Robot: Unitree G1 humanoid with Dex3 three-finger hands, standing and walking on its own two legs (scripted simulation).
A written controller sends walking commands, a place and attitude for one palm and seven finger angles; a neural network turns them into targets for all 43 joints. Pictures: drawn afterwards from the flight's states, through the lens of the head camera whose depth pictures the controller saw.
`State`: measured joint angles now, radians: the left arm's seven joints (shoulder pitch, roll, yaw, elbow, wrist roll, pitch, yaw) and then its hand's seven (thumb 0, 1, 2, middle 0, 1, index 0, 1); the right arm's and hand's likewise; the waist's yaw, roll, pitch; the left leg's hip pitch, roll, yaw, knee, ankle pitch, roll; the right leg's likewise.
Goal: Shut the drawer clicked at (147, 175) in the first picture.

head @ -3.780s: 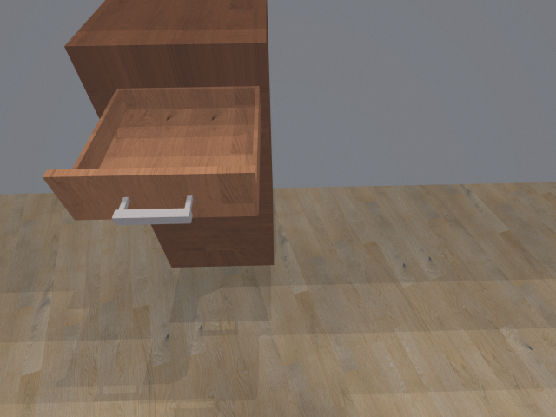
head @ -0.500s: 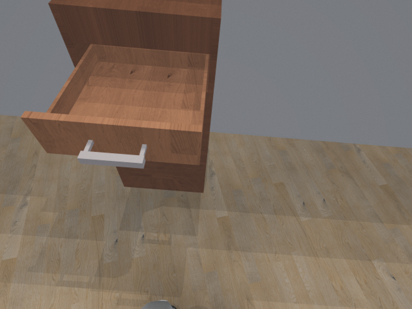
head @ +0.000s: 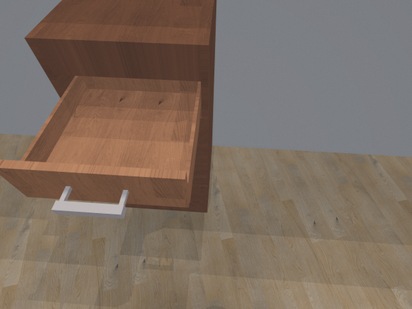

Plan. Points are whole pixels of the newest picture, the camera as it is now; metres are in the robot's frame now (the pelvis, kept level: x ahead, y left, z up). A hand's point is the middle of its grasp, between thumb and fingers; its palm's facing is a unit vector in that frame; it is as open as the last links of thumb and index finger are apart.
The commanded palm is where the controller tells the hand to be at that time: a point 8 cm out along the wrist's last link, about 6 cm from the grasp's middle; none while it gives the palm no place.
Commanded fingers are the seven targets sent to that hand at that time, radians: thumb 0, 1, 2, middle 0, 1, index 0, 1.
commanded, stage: come to a stop and stand still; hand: left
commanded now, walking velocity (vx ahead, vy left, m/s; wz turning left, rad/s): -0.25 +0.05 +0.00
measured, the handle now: (93, 201) +0.31 +0.26 -0.01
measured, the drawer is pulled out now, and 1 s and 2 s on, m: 0.30 0.30 0.30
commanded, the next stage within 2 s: look again from close up in 1.10 s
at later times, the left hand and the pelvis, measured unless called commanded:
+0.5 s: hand out of the picture +0.05 +0.20 -0.17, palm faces +0.01 -0.95 -0.31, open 7.4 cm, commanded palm none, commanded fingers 0.00 0.90 0.90 -0.20 -0.30 -0.20 -0.30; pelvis +0.00 -0.01 -0.01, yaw -1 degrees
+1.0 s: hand out of the picture -0.03 +0.24 -0.17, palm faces -0.03 -0.97 -0.25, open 7.4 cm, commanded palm none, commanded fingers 0.00 0.90 0.90 -0.20 -0.30 -0.20 -0.30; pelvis -0.06 +0.04 +0.00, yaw -2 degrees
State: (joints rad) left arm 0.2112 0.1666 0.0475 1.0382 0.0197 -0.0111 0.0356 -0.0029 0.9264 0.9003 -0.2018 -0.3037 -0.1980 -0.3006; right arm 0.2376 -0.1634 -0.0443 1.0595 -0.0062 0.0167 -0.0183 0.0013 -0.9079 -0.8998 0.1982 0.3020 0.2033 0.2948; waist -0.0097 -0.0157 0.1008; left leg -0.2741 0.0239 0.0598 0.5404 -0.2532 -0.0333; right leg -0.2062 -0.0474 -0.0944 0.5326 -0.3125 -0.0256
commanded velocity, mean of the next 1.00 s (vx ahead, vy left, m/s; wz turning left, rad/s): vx -0.03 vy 0.00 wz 0.00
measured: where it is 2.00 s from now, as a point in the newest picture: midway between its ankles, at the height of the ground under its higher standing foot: outside the picture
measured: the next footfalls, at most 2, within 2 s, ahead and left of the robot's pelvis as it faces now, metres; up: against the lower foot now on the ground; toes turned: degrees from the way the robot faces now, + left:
left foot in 0.02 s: +0.02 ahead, +0.13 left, +0.00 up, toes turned -1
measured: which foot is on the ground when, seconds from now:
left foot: up 0.00-0.00, down 0.02-1.00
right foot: down 0.00-1.00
